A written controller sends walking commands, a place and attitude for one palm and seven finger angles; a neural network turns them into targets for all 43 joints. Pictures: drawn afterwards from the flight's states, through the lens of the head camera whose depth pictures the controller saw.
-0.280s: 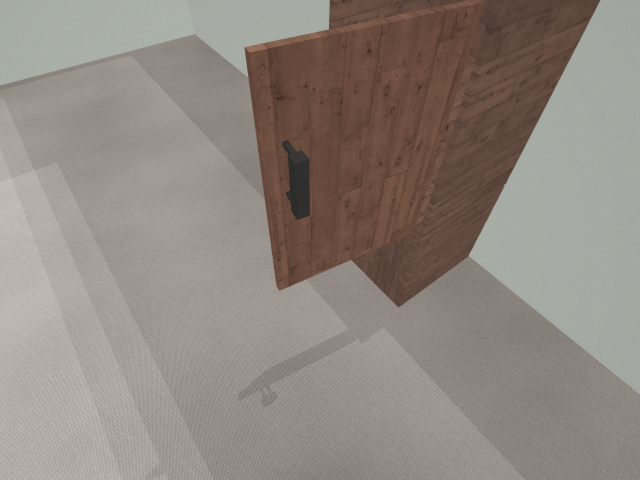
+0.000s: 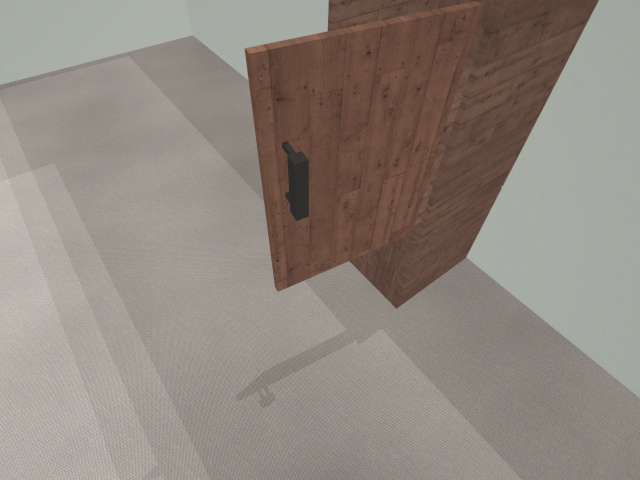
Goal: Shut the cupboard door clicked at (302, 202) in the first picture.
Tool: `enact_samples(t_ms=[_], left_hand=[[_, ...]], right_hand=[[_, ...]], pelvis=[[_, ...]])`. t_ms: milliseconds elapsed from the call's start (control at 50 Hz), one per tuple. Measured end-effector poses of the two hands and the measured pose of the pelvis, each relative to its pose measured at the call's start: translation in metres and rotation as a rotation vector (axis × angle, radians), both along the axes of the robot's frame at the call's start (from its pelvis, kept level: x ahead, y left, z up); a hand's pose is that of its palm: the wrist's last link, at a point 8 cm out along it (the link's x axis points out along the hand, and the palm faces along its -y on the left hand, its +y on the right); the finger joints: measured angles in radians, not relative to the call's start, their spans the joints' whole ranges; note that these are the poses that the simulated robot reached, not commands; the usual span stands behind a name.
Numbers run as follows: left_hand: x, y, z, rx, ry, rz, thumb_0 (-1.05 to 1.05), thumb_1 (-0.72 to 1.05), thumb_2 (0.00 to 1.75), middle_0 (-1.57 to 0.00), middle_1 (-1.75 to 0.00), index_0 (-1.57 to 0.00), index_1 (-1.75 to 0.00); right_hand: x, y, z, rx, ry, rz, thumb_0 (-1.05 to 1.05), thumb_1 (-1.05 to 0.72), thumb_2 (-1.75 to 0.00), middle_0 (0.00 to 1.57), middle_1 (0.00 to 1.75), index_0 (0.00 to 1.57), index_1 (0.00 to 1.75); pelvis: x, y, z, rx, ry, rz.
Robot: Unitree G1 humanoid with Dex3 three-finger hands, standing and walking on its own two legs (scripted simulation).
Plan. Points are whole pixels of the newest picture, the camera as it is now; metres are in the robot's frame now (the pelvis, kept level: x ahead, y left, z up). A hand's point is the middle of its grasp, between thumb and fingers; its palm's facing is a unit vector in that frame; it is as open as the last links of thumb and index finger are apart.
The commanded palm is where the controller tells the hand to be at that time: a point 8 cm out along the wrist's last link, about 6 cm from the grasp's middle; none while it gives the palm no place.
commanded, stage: look at it before walking up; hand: left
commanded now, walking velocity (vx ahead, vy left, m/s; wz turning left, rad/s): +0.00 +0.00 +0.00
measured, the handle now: (293, 180) +0.58 +0.08 +0.02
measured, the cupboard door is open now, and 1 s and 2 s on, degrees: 81 81 81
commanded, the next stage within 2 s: walk to a spot facing it in 0.56 s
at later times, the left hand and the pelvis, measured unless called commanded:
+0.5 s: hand out of the picture +0.07 +0.24 -0.16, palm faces -0.03 -0.95 -0.32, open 7.4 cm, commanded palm none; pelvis +0.00 +0.00 +0.00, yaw +0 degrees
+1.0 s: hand out of the picture +0.06 +0.20 -0.18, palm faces -0.12 -0.95 -0.28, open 7.4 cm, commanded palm none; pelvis -0.02 -0.02 -0.02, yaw -9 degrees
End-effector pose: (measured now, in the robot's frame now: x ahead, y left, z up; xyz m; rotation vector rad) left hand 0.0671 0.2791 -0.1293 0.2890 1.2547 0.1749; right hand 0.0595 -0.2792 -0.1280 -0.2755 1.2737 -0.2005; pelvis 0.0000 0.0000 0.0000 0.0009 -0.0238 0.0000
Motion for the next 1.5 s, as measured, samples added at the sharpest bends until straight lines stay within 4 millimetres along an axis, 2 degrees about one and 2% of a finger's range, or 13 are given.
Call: enact_samples(t_ms=[780,860,940,1060,1120,1220,1300,1380,1440,1500], left_hand=[[-0.005,0.007,0.0,0.016,0.017,-0.005,0.01,0.91,0.9,-0.21,-0.3,-0.2,-0.3],[-0.007,-0.002,-0.007,0.002,0.047,-0.024,0.01,0.91,0.9,-0.2,-0.3,-0.2,-0.3],[-0.008,-0.019,-0.014,-0.013,0.073,-0.054,0.01,0.91,0.9,-0.2,-0.3,-0.2,-0.3],[-0.01,-0.052,-0.022,-0.016,0.059,-0.092,0.01,0.91,0.9,-0.2,-0.3,-0.2,-0.3],[-0.017,-0.066,-0.019,-0.024,0.086,-0.101,0.01,0.91,0.9,-0.2,-0.3,-0.2,-0.3],[-0.02,-0.081,-0.013,-0.041,0.142,-0.154,0.01,0.91,0.9,-0.21,-0.3,-0.2,-0.3],[-0.008,-0.081,-0.013,-0.048,0.153,-0.205,0.01,0.91,0.9,-0.21,-0.3,-0.2,-0.3],[0.016,-0.073,-0.018,-0.049,0.135,-0.261,0.01,0.91,0.9,-0.21,-0.3,-0.2,-0.3],[0.043,-0.067,-0.029,-0.058,0.097,-0.301,0.01,0.91,0.9,-0.21,-0.3,-0.2,-0.3],[0.075,-0.07,-0.026,-0.058,0.036,-0.35,0.01,0.91,0.9,-0.21,-0.3,-0.2,-0.3]], right_hand=[[-0.005,-0.001,0.0,-0.012,-0.011,-0.013,0.0,-0.9,-0.9,0.2,0.3,0.2,0.3],[-0.013,0.007,-0.007,0.009,-0.026,-0.057,0.0,-0.9,-0.9,0.2,0.3,0.2,0.3],[-0.03,0.011,-0.019,0.042,-0.03,-0.107,0.0,-0.9,-0.9,0.2,0.3,0.2,0.3],[-0.057,-0.001,-0.046,0.093,0.0,-0.185,0.0,-0.9,-0.9,0.2,0.3,0.2,0.3],[-0.064,-0.008,-0.044,0.093,0.018,-0.222,0.0,-0.9,-0.9,0.2,0.3,0.2,0.3],[-0.064,-0.014,-0.024,0.079,-0.033,-0.291,0.0,-0.91,-0.9,0.2,0.3,0.2,0.3],[-0.06,-0.015,-0.012,0.062,-0.093,-0.338,0.0,-0.91,-0.9,0.2,0.3,0.2,0.3],[-0.059,-0.011,-0.003,0.031,-0.147,-0.377,0.0,-0.91,-0.9,0.2,0.3,0.2,0.3],[-0.069,-0.009,-0.007,-0.015,-0.176,-0.394,0.0,-0.9,-0.9,0.2,0.3,0.2,0.3],[-0.09,-0.003,-0.005,-0.018,-0.133,-0.398,0.0,-0.9,-0.9,0.2,0.3,0.2,0.3]], pelvis=[[-0.007,0.003,-0.001,0.002,0.003,-0.026],[-0.011,0.001,-0.006,0.008,0.007,-0.068],[-0.017,-0.006,-0.013,0.03,0.005,-0.125],[-0.022,-0.027,-0.028,0.037,0.005,-0.186],[-0.025,-0.03,-0.023,0.023,0.012,-0.208],[-0.026,-0.032,-0.009,0.046,0.037,-0.287],[-0.025,-0.029,-0.005,0.056,0.049,-0.349],[-0.024,-0.02,-0.006,0.052,0.056,-0.403],[-0.021,-0.01,-0.018,0.008,0.069,-0.426],[-0.024,-0.012,-0.016,0.01,0.05,-0.457]])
